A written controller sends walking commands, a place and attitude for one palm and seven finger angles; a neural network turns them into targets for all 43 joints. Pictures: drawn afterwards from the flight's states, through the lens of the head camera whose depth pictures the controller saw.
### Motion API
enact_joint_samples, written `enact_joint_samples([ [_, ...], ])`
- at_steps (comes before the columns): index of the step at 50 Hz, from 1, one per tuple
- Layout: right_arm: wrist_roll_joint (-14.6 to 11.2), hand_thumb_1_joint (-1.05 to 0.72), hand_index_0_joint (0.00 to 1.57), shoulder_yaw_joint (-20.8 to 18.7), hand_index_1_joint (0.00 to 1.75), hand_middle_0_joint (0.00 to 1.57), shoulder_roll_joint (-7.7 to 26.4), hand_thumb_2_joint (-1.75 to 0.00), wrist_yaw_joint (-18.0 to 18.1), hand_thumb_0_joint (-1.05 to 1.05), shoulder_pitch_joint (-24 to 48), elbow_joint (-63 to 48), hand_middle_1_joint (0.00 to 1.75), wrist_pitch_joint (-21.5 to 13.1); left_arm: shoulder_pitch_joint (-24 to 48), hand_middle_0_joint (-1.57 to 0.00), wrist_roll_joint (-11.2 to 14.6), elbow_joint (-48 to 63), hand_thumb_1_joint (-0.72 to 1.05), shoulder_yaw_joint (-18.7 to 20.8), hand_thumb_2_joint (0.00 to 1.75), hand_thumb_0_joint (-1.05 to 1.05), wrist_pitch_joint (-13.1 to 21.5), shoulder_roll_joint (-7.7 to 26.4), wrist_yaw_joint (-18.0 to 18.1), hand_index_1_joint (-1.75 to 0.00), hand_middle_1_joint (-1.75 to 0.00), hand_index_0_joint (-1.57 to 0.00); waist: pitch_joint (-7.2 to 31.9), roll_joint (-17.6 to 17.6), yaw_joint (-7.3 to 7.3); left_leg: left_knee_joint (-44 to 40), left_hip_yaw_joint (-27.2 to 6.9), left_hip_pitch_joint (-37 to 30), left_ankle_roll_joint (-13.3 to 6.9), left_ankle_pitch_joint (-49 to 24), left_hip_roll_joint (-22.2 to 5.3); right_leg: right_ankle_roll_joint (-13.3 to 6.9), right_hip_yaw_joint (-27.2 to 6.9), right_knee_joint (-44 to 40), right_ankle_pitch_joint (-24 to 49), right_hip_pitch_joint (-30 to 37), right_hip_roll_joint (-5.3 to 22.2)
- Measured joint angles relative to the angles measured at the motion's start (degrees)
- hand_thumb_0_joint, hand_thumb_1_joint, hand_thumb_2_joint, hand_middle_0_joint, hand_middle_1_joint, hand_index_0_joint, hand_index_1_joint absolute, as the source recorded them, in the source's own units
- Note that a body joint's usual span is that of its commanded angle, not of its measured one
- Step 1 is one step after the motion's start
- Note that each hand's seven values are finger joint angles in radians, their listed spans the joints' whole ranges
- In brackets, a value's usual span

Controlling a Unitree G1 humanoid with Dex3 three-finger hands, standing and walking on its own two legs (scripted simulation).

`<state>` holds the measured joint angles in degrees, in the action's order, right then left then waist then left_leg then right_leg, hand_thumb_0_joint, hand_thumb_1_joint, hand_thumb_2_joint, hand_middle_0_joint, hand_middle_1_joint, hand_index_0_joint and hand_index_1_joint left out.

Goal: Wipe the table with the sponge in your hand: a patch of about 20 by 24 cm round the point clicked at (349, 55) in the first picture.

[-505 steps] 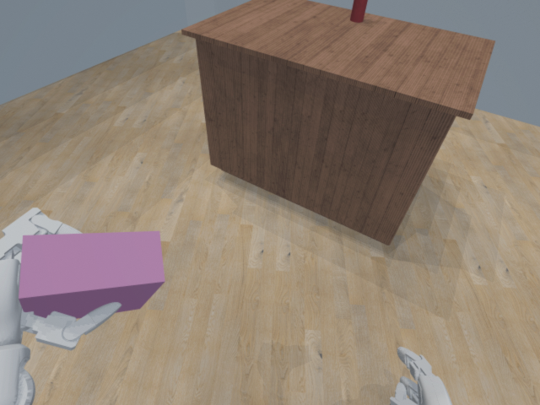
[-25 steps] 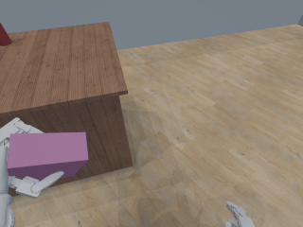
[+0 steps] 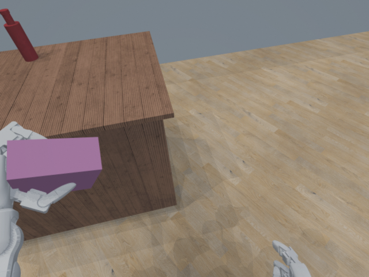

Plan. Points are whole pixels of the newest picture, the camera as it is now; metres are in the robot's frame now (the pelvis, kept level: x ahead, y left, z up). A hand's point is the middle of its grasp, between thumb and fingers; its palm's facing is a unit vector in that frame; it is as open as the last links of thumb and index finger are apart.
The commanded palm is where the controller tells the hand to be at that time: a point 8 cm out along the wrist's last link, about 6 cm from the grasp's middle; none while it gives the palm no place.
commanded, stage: look again from close up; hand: left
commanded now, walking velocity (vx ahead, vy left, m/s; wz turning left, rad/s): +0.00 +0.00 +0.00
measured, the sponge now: (70, 167) +0.25 +0.23 +0.16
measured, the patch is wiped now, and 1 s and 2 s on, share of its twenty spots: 0.00 0.00 0.00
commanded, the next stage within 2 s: shuffle to correct the standing spot in 0.10 s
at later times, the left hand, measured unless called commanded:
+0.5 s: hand (46, 158) +0.28 +0.29 +0.15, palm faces +0.36 -0.85 -0.37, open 10.1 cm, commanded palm +0.22 +0.32 +0.18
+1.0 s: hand (45, 117) +0.37 +0.34 +0.17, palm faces +0.30 -0.81 -0.51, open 10.1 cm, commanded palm +0.31 +0.37 +0.18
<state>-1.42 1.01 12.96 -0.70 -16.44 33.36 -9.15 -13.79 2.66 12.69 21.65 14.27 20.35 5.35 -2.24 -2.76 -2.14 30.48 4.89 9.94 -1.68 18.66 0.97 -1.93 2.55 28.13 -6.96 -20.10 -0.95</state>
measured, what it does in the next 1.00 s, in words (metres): steps to the left: left foot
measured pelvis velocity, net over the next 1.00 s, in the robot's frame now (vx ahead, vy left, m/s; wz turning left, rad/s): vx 0.11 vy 0.11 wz -0.14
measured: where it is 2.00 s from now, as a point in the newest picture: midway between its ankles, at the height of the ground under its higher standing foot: outside the picture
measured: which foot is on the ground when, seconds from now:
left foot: down 0.00-0.66, up 0.68-0.82, down 0.84-1.00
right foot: down 0.00-0.86, up 0.88-1.00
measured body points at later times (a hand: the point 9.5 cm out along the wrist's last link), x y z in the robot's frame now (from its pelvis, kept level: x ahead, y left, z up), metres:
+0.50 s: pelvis +0.06 +0.04 -0.01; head +0.07 +0.06 +0.44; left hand +0.25 +0.33 +0.17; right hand +0.26 -0.18 -0.06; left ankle -0.01 +0.10 -0.73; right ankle +0.11 -0.08 -0.73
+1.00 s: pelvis +0.11 +0.11 -0.02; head +0.14 +0.11 +0.43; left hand +0.35 +0.38 +0.20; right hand +0.24 -0.12 -0.11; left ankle +0.16 +0.27 -0.73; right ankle +0.11 +0.04 -0.73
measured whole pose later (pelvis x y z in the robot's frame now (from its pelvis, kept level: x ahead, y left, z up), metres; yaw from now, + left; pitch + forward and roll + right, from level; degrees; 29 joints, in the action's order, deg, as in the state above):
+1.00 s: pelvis +0.11 +0.11 -0.02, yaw -8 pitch -1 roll +2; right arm -0.6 0.8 9.3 -0.3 -14.2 33.0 -6.7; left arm -22.2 0.7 26.5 26.0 12.7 26.1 5.6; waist -4.5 2.7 -0.3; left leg 41.3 1.2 20.6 2.7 19.2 -2.2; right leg -0.3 2.5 49.1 -26.0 -22.4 0.1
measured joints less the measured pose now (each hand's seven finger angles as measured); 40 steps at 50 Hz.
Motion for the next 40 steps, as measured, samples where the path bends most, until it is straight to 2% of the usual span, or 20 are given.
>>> enact_joint_samples([
  [3, 0.19, -0.91, 0.20, 0.85, 0.30, 0.20, -1.18, -0.90, 0.24, 0.01, -0.64, 0.25, 0.30, 0.53, -7.79, -0.74, -1.42, 3.69, -0.50, -6.26, 1.01, 0.00, -0.60, -2.19, -1.79, -1.36, -1.36, -0.75, 0.36, 1.78, 1.55, -1.34, 0.42, -0.97, -0.11, -0.67, 0.23, -0.21, -0.56, -0.34, 0.31, 0.40, 0.02],
  [5, 0.77, -0.91, 0.20, 1.53, 0.30, 0.20, -2.31, -0.90, 0.68, 0.01, -1.14, 0.38, 0.30, 0.70, -10.53, -0.74, -2.31, 4.88, -0.50, -7.62, 1.01, 0.00, -0.82, -1.75, -2.60, -1.36, -1.36, -0.75, 0.35, 4.03, 2.08, -2.26, 0.28, -1.42, -0.10, -0.71, 0.10, -0.26, -0.56, -0.62, -0.81, 0.65, -0.22],
  [8, 1.42, -0.91, 0.20, 1.83, 0.30, 0.20, -2.96, -0.90, 0.98, 0.02, -2.11, -0.57, 0.30, 0.14, -10.70, -0.74, -3.13, 7.01, -0.50, -5.91, 1.01, -0.01, -1.38, 0.69, -2.40, -1.36, -1.36, -0.75, -0.72, 6.55, 1.88, -3.09, -0.30, -1.87, -0.03, -0.78, -0.10, 0.16, -0.46, -0.94, -2.10, 1.11, -0.59],
  [10, 1.52, -0.91, 0.20, 1.57, 0.30, 0.20, -2.61, -0.90, 0.85, 0.02, -2.37, -1.33, 0.30, -0.68, -9.22, -0.74, -3.06, 8.90, -0.50, -3.29, 1.01, -0.01, -1.45, 2.49, -1.71, -1.36, -1.36, -0.75, -1.85, 7.42, 1.34, -2.51, -0.62, -1.98, -0.08, -0.26, 0.29, 0.04, -0.61, -1.29, 0.76, 1.56, -0.38],
  [12, 1.75, -0.91, 0.20, 1.29, 0.30, 0.20, -1.73, -0.90, 0.68, 0.02, -1.56, -1.13, 0.30, -1.33, -7.48, -0.74, -2.58, 10.68, -0.50, -0.53, 1.01, -0.01, -1.02, 3.41, -1.02, -1.36, -1.36, -0.75, -2.72, 6.94, 0.95, -1.85, -1.02, -2.29, -0.14, 0.52, 0.24, -0.55, -0.31, -0.89, 0.20, 2.10, -0.43],
  [15, 2.06, -0.91, 0.20, 0.77, 0.30, 0.20, -0.31, -0.90, 0.28, 0.02, 0.04, -0.70, 0.30, -1.97, -6.15, -0.74, -1.65, 13.23, -0.50, 2.03, 1.01, -0.01, 0.97, 3.63, -0.14, -1.36, -1.36, -0.75, -1.97, 5.29, 0.71, -1.23, -1.43, -2.19, -0.44, 1.58, 0.04, -0.40, 0.05, -0.91, -1.35, 2.45, -0.60],
  [17, 2.22, -0.91, 0.20, 0.29, 0.30, 0.20, 0.42, -0.90, -0.01, 0.02, 1.24, -0.68, 0.30, -1.87, -6.53, -0.74, -1.02, 14.23, -0.50, 2.07, 1.01, -0.01, 2.40, 2.95, 0.10, -1.36, -1.36, -0.75, -0.60, 4.08, 0.75, -0.35, -1.44, -1.69, -0.79, 2.57, -0.08, -0.07, 0.06, -0.59, -2.05, 2.18, -0.71],
  [20, 2.08, -0.91, 0.20, -0.28, 0.30, 0.20, 0.99, -0.90, -0.03, 0.02, 3.05, -1.03, 0.30, -0.79, -7.69, -0.74, -0.72, 14.00, -0.50, 0.10, 1.01, 0.00, 2.98, 1.55, -0.22, -1.36, -1.36, -0.75, 1.34, 2.93, 0.99, 1.48, -1.35, -0.78, -1.22, 4.31, 0.04, 0.53, -0.07, 0.97, -3.51, 1.32, -0.55],
  [24, 1.75, -0.91, 0.20, -0.16, 0.30, 0.20, 0.55, -0.90, 0.51, 0.01, 5.22, -2.04, 0.30, 1.55, -9.20, -0.74, -0.88, 10.97, -0.50, -1.91, 1.01, 0.00, 1.36, 0.56, -0.92, -1.36, -1.36, -0.75, 1.91, 3.82, 0.92, 1.56, 0.15, -1.81, -2.65, 5.56, 1.46, 1.53, -1.78, 4.90, -6.06, 0.12, 0.52],
  [26, 1.71, -0.91, 0.20, 0.13, 0.30, 0.20, -0.12, -0.90, 0.77, 0.01, 5.71, -2.98, 0.30, 2.42, -9.79, -0.74, -1.03, 10.09, -0.50, -1.94, 1.01, 0.00, -0.25, 0.74, -1.09, -1.36, -1.36, -0.75, 1.40, 4.82, 0.70, 1.40, 1.24, -2.96, -3.05, 6.14, 2.37, 1.21, -2.62, 8.53, -7.56, -0.89, 1.22],
  [29, 2.27, -0.91, 0.20, 0.56, 0.30, 0.20, -1.16, -0.90, 0.58, 0.01, 5.31, -4.10, 0.30, 2.77, -10.11, -0.74, -1.40, 10.75, -0.50, -1.70, 1.01, 0.00, -2.15, 1.24, -1.17, -1.36, -1.36, -0.75, 0.19, 5.28, 0.06, 1.51, 2.54, -5.22, -3.46, 7.44, 2.96, 0.33, -0.71, 13.85, -10.91, -1.56, 1.79],
  [31, 2.46, -0.91, 0.20, 0.87, 0.30, 0.20, -1.38, -0.90, 0.08, 0.01, 4.34, -4.69, 0.30, 2.73, -9.57, -0.75, -1.56, 12.51, -0.50, -1.85, 1.01, -0.01, -2.94, 1.60, -1.05, -1.36, -1.36, -0.75, -0.37, 4.43, 0.03, 3.99, 2.44, -5.38, -3.18, 9.19, 2.35, -0.65, 1.90, 11.24, -9.64, 0.47, 1.21],
  [32, 2.42, -0.91, 0.20, 0.83, 0.30, 0.20, -1.16, -0.90, -0.20, 0.01, 4.08, -4.61, 0.30, 2.75, -8.39, -0.75, -1.68, 13.41, -0.50, -2.24, 1.01, -0.01, -3.09, 1.62, -1.01, -1.36, -1.36, -0.75, -0.87, 3.28, 0.26, 8.36, 1.81, -3.62, -2.22, 10.06, 1.26, -0.80, 3.06, 10.49, -10.42, 1.47, 0.72],
  [34, 2.32, -0.91, 0.20, 0.71, 0.30, 0.20, -1.00, -0.90, -0.86, 0.01, 4.76, -3.24, 0.30, 3.05, -5.31, -0.75, -1.12, 15.81, -0.50, -2.69, 1.01, -0.01, -2.82, 2.13, -0.80, -1.36, -1.36, -0.75, -2.28, 2.96, 0.31, 26.02, -1.09, 5.33, 0.99, 7.44, 0.62, -0.73, 4.50, 11.11, -11.34, 1.54, 0.79],
  [35, 2.47, -0.91, 0.20, 0.76, 0.30, 0.20, -0.89, -0.90, -1.30, 0.01, 5.36, -2.38, 0.30, 3.29, -4.25, -0.75, -1.06, 17.23, -0.50, -2.54, 1.01, -0.01, -2.21, 2.14, -0.52, -1.36, -1.36, -0.75, -2.98, 3.40, -0.14, 33.84, -3.06, 9.70, 1.58, 8.47, 0.84, -0.64, 4.30, 11.21, -11.36, 1.48, 0.85],
  [36, 2.48, -0.91, 0.20, 0.80, 0.30, 0.20, -0.88, -0.90, -1.76, 0.01, 5.91, -1.76, 0.30, 3.78, -3.89, -0.75, -1.04, 18.67, -0.50, -1.95, 1.01, -0.01, -1.45, 2.20, -0.25, -1.36, -1.36, -0.75, -3.38, 4.09, -0.70, 38.15, -4.85, 13.23, 1.75, 10.26, 0.49, -0.36, 3.51, 11.07, -11.10, 1.24, 0.87],
  [37, 2.51, -0.91, 0.20, 0.85, 0.30, 0.20, -0.97, -0.90, -2.09, 0.01, 6.35, -1.53, 0.30, 4.54, -4.32, -0.75, -1.01, 19.98, -0.50, -1.03, 1.01, -0.01, -0.63, 2.27, 0.06, -1.36, -1.36, -0.75, -3.45, 4.76, -0.99, 38.79, -6.45, 15.85, 1.73, 10.71, -0.62, 0.08, 2.47, 10.79, -10.70, 0.85, 0.87],
  [38, 2.51, -0.91, 0.20, 0.88, 0.30, 0.20, -1.12, -0.90, -2.25, 0.01, 6.67, -1.53, 0.30, 5.28, -5.28, -0.75, -0.94, 21.13, -0.50, -0.04, 1.01, 0.00, 0.00, 2.29, 0.33, -1.36, -1.36, -0.75, -3.36, 5.38, -0.97, 35.95, -7.69, 17.29, 1.73, 9.50, -2.23, 0.54, 1.37, 10.50, -10.35, 0.46, 0.93],
  [40, 2.27, -0.91, 0.20, 0.81, 0.30, 0.20, -1.25, -0.90, -2.00, 0.01, 6.70, -1.60, 0.30, 5.86, -7.52, -0.75, -0.73, 22.42, -0.50, 1.34, 1.01, 0.00, 0.61, 2.43, 0.42, -1.36, -1.36, -0.75, -2.93, 6.26, -0.29, 24.30, -8.96, 16.71, 2.08, 3.69, -4.93, 1.59, -0.71, 10.86, -10.43, -0.22, 1.59],
])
